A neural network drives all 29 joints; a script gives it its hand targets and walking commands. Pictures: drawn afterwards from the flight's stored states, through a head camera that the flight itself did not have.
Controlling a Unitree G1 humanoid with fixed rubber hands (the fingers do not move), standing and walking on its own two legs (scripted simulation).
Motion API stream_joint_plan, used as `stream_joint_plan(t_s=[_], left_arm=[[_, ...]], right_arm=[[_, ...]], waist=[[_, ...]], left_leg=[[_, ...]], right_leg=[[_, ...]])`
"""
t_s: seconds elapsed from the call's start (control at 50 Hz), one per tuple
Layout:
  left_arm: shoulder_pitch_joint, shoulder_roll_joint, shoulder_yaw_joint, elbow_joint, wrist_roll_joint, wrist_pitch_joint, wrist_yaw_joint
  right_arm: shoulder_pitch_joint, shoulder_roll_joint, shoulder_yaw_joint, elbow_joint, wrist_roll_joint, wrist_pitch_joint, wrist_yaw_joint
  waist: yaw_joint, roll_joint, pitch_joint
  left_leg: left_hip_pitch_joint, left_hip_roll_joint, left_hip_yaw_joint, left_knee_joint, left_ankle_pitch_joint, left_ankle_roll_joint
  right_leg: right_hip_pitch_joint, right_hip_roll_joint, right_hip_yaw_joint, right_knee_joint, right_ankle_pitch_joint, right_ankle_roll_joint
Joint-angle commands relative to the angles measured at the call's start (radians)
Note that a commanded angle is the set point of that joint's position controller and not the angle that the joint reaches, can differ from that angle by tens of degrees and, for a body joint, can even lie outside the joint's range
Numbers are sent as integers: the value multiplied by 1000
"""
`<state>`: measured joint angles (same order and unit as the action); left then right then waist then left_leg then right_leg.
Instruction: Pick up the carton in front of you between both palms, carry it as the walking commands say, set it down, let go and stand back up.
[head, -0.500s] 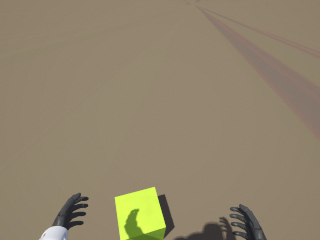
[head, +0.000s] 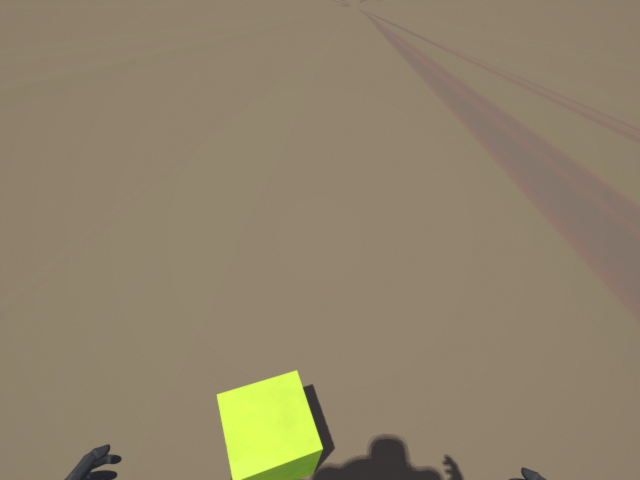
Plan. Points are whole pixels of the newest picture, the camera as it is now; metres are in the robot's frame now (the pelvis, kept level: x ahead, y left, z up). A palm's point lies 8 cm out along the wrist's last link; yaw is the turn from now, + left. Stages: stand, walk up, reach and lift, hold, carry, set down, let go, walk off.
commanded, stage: stand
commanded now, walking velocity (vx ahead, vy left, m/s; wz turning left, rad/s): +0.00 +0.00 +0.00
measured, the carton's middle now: (267, 436) +0.36 +0.07 -0.64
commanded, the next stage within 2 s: none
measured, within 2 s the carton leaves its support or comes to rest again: neither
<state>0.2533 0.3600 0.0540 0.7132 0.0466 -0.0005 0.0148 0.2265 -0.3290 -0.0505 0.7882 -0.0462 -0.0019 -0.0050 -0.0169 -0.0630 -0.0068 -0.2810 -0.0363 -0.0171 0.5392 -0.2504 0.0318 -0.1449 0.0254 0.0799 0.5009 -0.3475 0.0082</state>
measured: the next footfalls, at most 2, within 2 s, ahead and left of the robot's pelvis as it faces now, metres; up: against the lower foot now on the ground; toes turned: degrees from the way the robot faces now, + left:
none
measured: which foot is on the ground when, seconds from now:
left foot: down 0.00-1.00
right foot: down 0.00-1.00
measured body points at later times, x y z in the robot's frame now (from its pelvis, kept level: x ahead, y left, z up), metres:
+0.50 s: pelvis +0.02 +0.01 +0.01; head +0.01 +0.03 +0.46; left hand +0.13 +0.31 -0.11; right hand +0.11 -0.30 -0.10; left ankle +0.02 +0.10 -0.73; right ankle -0.05 -0.13 -0.73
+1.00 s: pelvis +0.00 +0.00 +0.01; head -0.01 +0.01 +0.46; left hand +0.08 +0.31 -0.11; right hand +0.08 -0.32 -0.10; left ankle +0.02 +0.10 -0.73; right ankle -0.05 -0.13 -0.73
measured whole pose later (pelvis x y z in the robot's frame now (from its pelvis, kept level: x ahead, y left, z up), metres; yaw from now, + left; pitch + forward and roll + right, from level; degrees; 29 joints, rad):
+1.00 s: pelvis +0.00 +0.00 +0.01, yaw +1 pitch -3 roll +0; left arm 0.18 0.40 0.01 0.99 0.02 -0.01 0.02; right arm 0.14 -0.37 -0.01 1.06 -0.01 0.00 -0.01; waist -0.01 -0.03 0.03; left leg -0.16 -0.04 -0.03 0.38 -0.17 0.02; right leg -0.02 0.01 0.07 0.35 -0.27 0.01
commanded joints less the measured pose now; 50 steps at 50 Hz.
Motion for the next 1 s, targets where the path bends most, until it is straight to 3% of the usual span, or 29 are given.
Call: stream_joint_plan(t_s=[0.0,0.04,0.06,0.1,0.12,0.18,0.22,0.24,0.26,0.34,0.38,0.42,0.44,0.52,0.54,0.56,0.58,0.62,0.66,0.68,0.72,0.78,0.8,0.84,0.86,0.88,0.9,0.94,0.98], left_arm=[[-16,127,22,-16,-13,-18,14],[-27,161,15,-9,-15,-19,17],[3,141,15,7,-17,-17,14],[-49,150,11,18,-15,-10,14],[-28,151,11,18,-19,-18,16],[-43,140,-13,47,-13,-17,19],[-55,130,-12,45,-27,-19,18],[-49,144,-20,62,-34,-8,20],[-51,144,-19,75,-26,-21,19],[-72,166,-10,109,-17,-10,21],[-70,168,-12,115,-28,-13,22],[-87,182,-8,128,-25,-9,24],[-55,178,-12,139,-26,-5,23],[-74,165,-10,149,-22,-5,25],[-101,147,-20,159,-21,-9,21],[-106,158,-17,160,-17,-7,22],[-111,158,-16,161,-25,-13,15],[-122,197,-15,174,-21,-8,14],[-66,191,-7,197,-18,-9,15],[-93,200,-12,200,-19,-13,13],[-99,192,-4,197,-12,-3,16],[-95,178,-18,210,-16,-21,8],[-107,197,-20,215,-17,-20,8],[-103,191,-11,217,-16,-21,10],[-101,189,-16,223,-20,-13,12],[-86,173,-22,230,-19,-19,7],[-94,199,-19,235,-24,-25,6],[-104,208,-11,235,-30,-20,10],[-91,169,-23,247,-20,-17,12]], right_arm=[[-41,-172,-29,-27,17,-16,-12],[-39,-174,-23,-2,26,-15,-10],[-26,-166,-19,15,30,-21,-16],[-32,-196,-31,28,28,-13,-20],[-29,-177,-15,37,31,-4,-21],[-61,-171,-18,54,35,-8,-17],[-79,-193,-19,69,27,0,-28],[-72,-191,-14,74,33,-5,-23],[-73,-151,-8,90,32,-6,-18],[-82,-196,-11,113,32,-3,-18],[-101,-203,-3,130,29,-11,-18],[-98,-183,1,132,36,-11,-16],[-93,-187,-1,148,27,-6,-24],[-125,-193,-4,162,24,-2,-30],[-125,-195,0,145,33,-10,-24],[-133,-174,2,165,29,-3,-19],[-121,-173,11,176,28,-6,-17],[-100,-203,-7,193,32,-1,-9],[-111,-221,-1,191,32,-5,-14],[-111,-227,-11,194,39,-8,-18],[-139,-225,-8,210,25,-9,-14],[-141,-217,1,198,35,-10,-14],[-116,-187,11,213,42,-12,-12],[-131,-205,6,203,38,-13,-20],[-144,-218,0,216,41,-12,-18],[-135,-216,6,224,35,-8,-20],[-117,-211,9,218,40,-8,-14],[-121,-236,4,238,42,-6,-8],[-157,-235,-2,229,33,-4,-13]], waist=[[1,136,-49],[-1,42,-26],[3,95,-53],[-9,65,-55],[15,93,-70],[2,32,-11],[4,49,-52],[4,103,-40],[6,26,-29],[-16,105,-43],[17,86,12],[-1,34,30],[0,80,-25],[10,59,16],[3,79,42],[-13,43,-18],[5,45,34],[-17,31,67],[-12,102,51],[-5,40,57],[8,38,57],[1,106,37],[-14,34,21],[9,58,-8],[7,17,15],[25,37,44],[0,55,59],[15,23,59],[3,118,89]], left_leg=[[148,118,-161,-126,250,-13],[159,118,-136,-89,356,5],[173,137,-145,-92,391,-8],[197,118,-119,-80,425,-12],[195,114,-130,-80,452,5],[175,119,-128,-83,397,-2],[200,116,-120,-86,474,-5],[197,135,-127,-93,405,7],[183,143,-154,-118,335,11],[202,124,-126,-154,311,-15],[175,114,-129,-162,390,-21],[183,112,-132,-151,397,-2],[220,139,-136,-158,406,-10],[203,116,-128,-178,288,-9],[158,118,-136,-186,266,-6],[209,114,-126,-192,177,-13],[165,112,-133,-202,201,-22],[166,99,-142,-217,104,-21],[163,114,-149,-228,69,-25],[149,128,-177,-250,74,-17],[162,113,-151,-232,75,-21],[173,113,-138,-219,143,-8],[193,117,-130,-206,186,-11],[200,121,-154,-208,262,-8],[204,120,-157,-199,220,-8],[168,126,-145,-205,191,-1],[161,120,-154,-215,184,-5],[168,126,-172,-239,119,-9],[151,115,-150,-221,100,-12]], right_leg=[[-14,-66,76,-76,222,-20],[-23,-79,68,-79,297,-14],[-3,-85,64,-77,286,-12],[-11,-77,58,-79,323,-12],[16,-85,62,-73,338,-11],[-9,-104,47,-111,362,-6],[20,-93,39,-80,430,-10],[12,-107,57,-118,369,-3],[11,-104,57,-117,308,3],[28,-96,66,-145,278,-5],[36,-99,70,-123,293,-18],[23,-106,68,-138,361,-1],[40,-106,64,-138,306,-7],[18,-108,52,-175,244,-4],[26,-107,65,-179,212,-12],[25,-101,57,-194,184,-13],[19,-109,65,-185,177,-16],[3,-103,58,-218,169,-9],[-7,-109,75,-220,143,-17],[10,-115,72,-200,138,-20],[-3,-102,65,-193,163,-21],[-9,-115,81,-215,177,-29],[14,-122,75,-223,202,-25],[51,-113,53,-198,239,-19],[17,-112,70,-215,210,-25],[21,-130,79,-228,203,-27],[12,-132,93,-228,177,-30],[-6,-126,89,-226,150,-25],[-32,-118,78,-249,125,-25]])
